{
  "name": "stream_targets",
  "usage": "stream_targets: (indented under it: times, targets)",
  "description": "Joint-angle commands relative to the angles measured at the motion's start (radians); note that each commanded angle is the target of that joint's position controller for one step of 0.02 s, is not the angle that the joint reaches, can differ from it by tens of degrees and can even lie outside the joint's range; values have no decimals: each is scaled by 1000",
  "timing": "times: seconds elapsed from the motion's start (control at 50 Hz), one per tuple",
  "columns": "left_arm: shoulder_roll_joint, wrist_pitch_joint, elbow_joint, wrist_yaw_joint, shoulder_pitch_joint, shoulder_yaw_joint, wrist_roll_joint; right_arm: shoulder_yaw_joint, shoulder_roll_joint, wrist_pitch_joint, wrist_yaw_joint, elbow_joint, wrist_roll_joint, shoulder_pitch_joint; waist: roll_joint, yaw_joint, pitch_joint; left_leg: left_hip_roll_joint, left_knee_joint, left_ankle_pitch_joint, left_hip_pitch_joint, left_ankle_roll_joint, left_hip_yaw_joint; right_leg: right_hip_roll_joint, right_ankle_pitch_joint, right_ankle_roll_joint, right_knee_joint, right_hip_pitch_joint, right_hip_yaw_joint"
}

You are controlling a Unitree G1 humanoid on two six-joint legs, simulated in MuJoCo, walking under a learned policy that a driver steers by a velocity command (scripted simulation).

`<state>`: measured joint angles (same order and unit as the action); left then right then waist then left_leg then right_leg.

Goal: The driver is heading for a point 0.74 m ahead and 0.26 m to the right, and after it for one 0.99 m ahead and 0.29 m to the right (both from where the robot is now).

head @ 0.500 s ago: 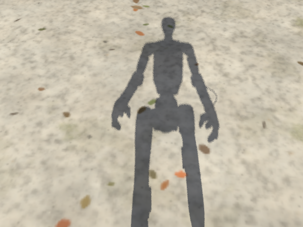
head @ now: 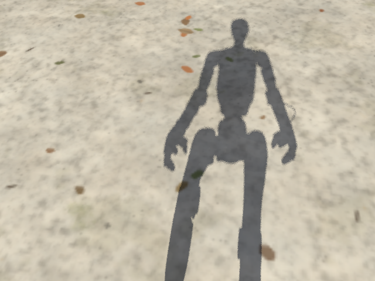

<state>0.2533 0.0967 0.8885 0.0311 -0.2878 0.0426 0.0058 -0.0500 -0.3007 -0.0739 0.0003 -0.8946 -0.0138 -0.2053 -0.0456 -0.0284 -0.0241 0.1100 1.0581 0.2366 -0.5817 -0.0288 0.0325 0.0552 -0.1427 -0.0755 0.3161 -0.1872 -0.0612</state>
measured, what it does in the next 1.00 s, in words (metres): walks ahead, turning right: left foot, then right foot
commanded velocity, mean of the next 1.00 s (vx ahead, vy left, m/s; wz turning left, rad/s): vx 0.50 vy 0.00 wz -0.32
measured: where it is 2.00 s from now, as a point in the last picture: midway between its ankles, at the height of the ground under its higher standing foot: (243, 203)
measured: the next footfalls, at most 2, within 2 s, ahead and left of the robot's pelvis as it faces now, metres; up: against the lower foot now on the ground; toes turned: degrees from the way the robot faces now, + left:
left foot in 0.32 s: +0.37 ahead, +0.15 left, +0.00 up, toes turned +1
right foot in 0.88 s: +0.62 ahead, -0.13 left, +0.00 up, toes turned -21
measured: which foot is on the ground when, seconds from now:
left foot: up 0.00-0.30, down 0.32-0.86, up 0.88-1.00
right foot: down 0.00-0.34, up 0.36-0.86, down 0.88-1.00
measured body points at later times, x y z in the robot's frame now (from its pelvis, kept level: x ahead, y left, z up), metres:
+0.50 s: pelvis +0.29 +0.06 -0.01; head +0.31 +0.07 +0.44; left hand +0.36 +0.34 -0.14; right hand +0.37 -0.21 -0.12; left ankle +0.33 +0.15 -0.75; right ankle +0.22 -0.09 -0.66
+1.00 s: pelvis +0.54 -0.04 -0.01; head +0.58 -0.06 +0.43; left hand +0.76 +0.18 -0.12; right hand +0.55 -0.34 -0.14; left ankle +0.50 +0.14 -0.65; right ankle +0.58 -0.12 -0.75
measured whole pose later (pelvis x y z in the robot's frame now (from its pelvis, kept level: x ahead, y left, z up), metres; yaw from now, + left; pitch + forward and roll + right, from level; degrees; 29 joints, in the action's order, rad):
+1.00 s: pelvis +0.54 -0.04 -0.01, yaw -22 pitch +1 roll +1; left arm 0.28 0.05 0.75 0.03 -0.22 0.09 -0.01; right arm -0.06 -0.29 -0.11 0.00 -0.87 -0.02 -0.17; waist -0.01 0.00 -0.07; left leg 0.06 1.20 0.40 -0.38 -0.01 0.02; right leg 0.08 -0.18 -0.11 0.52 -0.36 -0.02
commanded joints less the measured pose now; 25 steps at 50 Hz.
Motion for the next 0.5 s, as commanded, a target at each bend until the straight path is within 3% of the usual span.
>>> stream_targets:
  times: [0.02, 0.12, 0.22, 0.28, 0.3, 0.32, 0.34, 0.36, 0.38, 0.4, 0.42, 0.44, 0.46, 0.5]
  targets:
    - [150, 18, -44, -13, 16, 33, -2, -13, -48, 4, 5, 52, 11, -1, 93, 31, 3, 43, -111, -132, -104, 27, 27, -272, 206, -160, -203, 52, 209]
    - [164, 4, -6, -32, -59, 34, -14, 0, -15, -12, -11, 98, 6, 173, 97, -24, -35, -3, -416, -354, -59, 33, -23, -230, 172, -120, -222, 74, 116]
    - [174, -21, 43, -38, -133, 42, -22, 5, -26, -25, -38, 147, -4, 289, 98, -46, -67, -26, -536, -293, -100, -1, -16, -301, 220, -115, -158, 246, 130]
    - [189, -36, 47, -44, -118, 49, -26, -10, -65, -34, -46, 147, -2, 243, 120, 5, -29, -61, -572, -182, 17, -35, -29, -321, 410, -92, -56, 296, 156]
    - [194, -42, 41, -45, -95, 50, -25, -25, -91, -37, -43, 123, -1, 152, 130, 61, 25, -94, -594, -171, 157, -53, -56, -297, 557, -77, 44, 278, 146]
    - [172, -45, 31, -45, -84, 40, -18, -51, -142, -39, -34, 73, 2, -17, 115, 137, 135, -87, -583, -204, 410, -82, -51, -240, 575, -50, 233, 188, 116]
    - [127, -43, 1, -45, -95, 20, 3, -71, -219, -36, -21, 41, 18, -201, -6, 188, 299, 114, -547, -209, 731, -142, 168, -159, 255, -14, 552, -36, 72]
    - [-6, -23, 5, -36, -236, -13, -14, -77, -253, -27, -25, 20, 18, -226, -271, 108, 418, 316, -669, -2, 1016, -280, 609, 7, -426, 41, 861, -409, 99]
    - [124, -7, 16, -36, -163, 17, -41, -49, -146, -29, -24, 35, 9, -197, -142, 150, 342, 285, -735, 111, 942, -237, 609, -46, -445, 32, 963, -500, 214]
    - [168, 0, -14, -37, -77, 33, -61, -38, -108, -33, -19, 45, 8, -119, -104, 136, 197, 259, -762, 81, 808, -189, 450, -91, -349, 22, 968, -549, 195]
    - [156, -1, -20, -45, -40, 34, -57, -31, -86, -37, -19, 53, 12, -47, -34, 102, 126, 226, -796, -2, 670, -167, 344, -140, -257, 27, 933, -511, 174]
    - [143, -8, -20, -50, -24, 41, -44, -25, -56, -41, -20, 52, 16, 0, -26, 78, 70, 191, -834, -66, 567, -154, 252, -168, -197, 32, 886, -476, 173]
    - [120, -21, -15, -49, -53, 43, -42, -21, -43, -46, -21, 48, 27, 23, -56, 47, 59, 169, -865, -105, 499, -142, 182, -192, -155, 35, 863, -412, 181]
    - [77, -46, -20, -45, -65, 41, -44, -24, -40, -53, -20, 35, 29, 37, -51, 24, 31, 153, -910, -172, 436, -151, 88, -206, -127, 41, 838, -389, 170]
Velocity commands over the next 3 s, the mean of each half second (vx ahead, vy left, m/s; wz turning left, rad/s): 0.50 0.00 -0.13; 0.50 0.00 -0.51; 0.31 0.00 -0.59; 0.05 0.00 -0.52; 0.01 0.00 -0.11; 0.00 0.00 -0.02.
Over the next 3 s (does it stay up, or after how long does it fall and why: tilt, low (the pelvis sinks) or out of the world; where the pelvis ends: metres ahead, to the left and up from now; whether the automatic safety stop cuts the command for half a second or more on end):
stays up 0.81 -0.14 -0.01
